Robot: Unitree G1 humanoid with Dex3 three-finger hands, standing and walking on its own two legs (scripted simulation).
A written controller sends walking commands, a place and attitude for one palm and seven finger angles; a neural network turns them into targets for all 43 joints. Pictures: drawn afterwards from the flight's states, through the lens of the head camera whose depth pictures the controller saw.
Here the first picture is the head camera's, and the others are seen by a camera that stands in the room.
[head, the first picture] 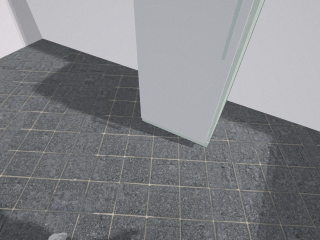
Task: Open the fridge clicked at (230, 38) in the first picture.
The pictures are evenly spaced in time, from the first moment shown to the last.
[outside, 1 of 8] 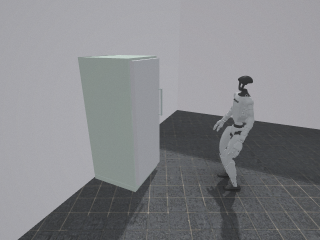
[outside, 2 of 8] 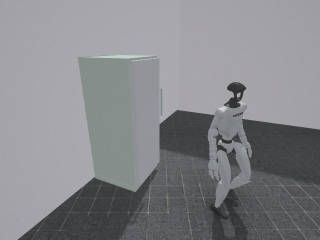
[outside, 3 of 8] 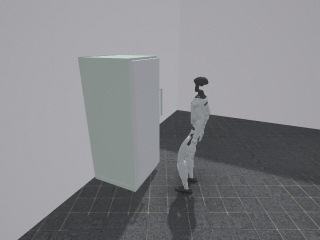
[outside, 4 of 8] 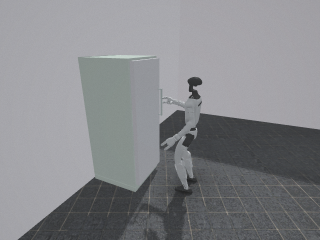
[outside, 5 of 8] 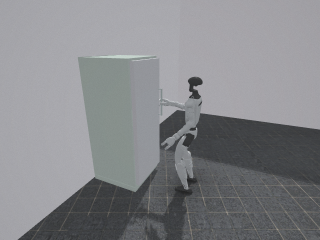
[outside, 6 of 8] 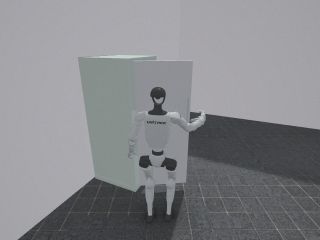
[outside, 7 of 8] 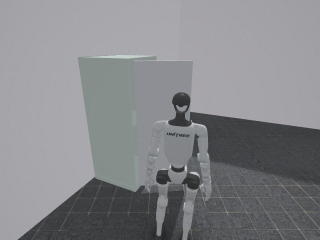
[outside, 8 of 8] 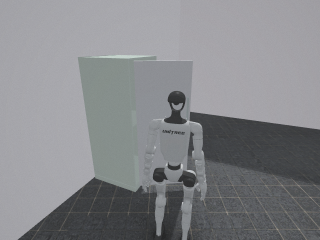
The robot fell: no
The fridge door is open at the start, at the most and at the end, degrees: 0 62 59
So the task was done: yes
